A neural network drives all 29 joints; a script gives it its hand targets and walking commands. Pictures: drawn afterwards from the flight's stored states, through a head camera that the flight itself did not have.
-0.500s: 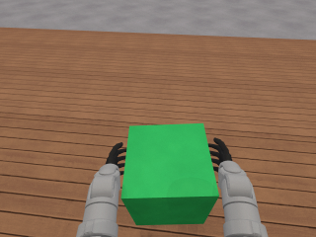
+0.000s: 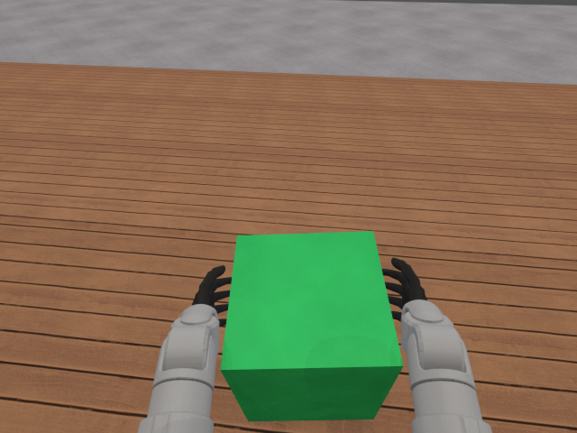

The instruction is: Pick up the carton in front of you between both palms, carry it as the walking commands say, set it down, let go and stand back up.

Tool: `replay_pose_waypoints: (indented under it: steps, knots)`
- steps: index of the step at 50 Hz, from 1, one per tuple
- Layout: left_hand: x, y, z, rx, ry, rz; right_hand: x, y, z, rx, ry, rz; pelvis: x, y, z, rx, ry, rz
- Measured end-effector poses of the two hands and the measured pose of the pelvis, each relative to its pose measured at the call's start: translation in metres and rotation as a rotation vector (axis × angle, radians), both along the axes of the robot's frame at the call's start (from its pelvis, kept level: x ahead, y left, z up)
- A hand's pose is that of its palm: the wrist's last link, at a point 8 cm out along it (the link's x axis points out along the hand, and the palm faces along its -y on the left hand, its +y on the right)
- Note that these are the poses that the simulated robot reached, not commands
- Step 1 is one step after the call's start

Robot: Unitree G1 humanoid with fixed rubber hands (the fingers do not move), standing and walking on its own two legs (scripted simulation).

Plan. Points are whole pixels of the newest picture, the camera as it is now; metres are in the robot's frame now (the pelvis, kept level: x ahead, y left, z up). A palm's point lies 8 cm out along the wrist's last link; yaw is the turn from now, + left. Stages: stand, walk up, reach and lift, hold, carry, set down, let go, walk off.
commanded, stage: hold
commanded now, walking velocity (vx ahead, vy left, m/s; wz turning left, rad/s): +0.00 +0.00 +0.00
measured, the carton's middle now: (307, 330) +0.30 +0.00 -0.04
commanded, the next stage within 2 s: carry in 0.82 s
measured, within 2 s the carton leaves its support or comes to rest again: neither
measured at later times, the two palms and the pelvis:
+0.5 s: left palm (200, 317) +0.27 +0.15 +0.04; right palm (415, 310) +0.28 -0.15 +0.05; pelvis -0.01 +0.00 +0.00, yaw +0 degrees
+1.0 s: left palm (200, 296) +0.30 +0.15 +0.05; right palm (410, 291) +0.30 -0.15 +0.06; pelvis +0.02 +0.01 -0.01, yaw +0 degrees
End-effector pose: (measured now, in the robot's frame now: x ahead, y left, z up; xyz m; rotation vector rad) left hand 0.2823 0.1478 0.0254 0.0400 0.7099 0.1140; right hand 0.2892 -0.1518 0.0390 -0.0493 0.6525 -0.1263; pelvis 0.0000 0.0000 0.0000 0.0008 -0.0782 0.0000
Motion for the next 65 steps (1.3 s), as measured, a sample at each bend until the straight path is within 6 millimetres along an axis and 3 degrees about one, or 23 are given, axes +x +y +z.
replay_pose_waypoints:
  steps: [10, 28, 44, 49, 53, 61, 65]
  knots:
    - [-0.006, 0.000, 0.014, -0.001, -0.021, 0.005, -0.005, 0.000, 0.014, 0.006, -0.021, 0.001, 0.000, -0.001, 0.001, 0.000, -0.028, 0.001]
    - [-0.010, 0.002, 0.012, -0.009, -0.007, 0.010, -0.009, 0.002, 0.013, 0.012, -0.008, -0.007, -0.011, 0.000, 0.000, 0.000, -0.048, 0.002]
    - [-0.004, 0.003, 0.014, -0.009, -0.014, 0.013, -0.004, 0.002, 0.013, 0.018, -0.015, -0.011, -0.004, 0.002, -0.004, -0.001, 0.014, -0.003]
    - [0.012, 0.005, 0.020, -0.022, -0.049, 0.017, 0.010, 0.005, 0.021, 0.031, -0.051, -0.028, 0.011, 0.006, -0.011, -0.004, 0.080, -0.002]
    - [0.033, 0.009, 0.027, -0.030, -0.061, 0.012, 0.029, 0.009, 0.029, 0.040, -0.064, -0.046, 0.035, 0.010, -0.017, 0.000, 0.119, -0.021]
    - [0.095, -0.003, 0.032, -0.079, 0.006, 0.026, 0.085, -0.002, 0.034, 0.048, 0.001, -0.082, 0.103, 0.004, -0.018, -0.024, 0.185, 0.000]
    - [0.127, 0.008, 0.027, -0.082, 0.029, 0.050, 0.125, 0.009, 0.033, 0.070, 0.024, -0.079, 0.144, 0.010, -0.018, 0.009, 0.202, -0.001]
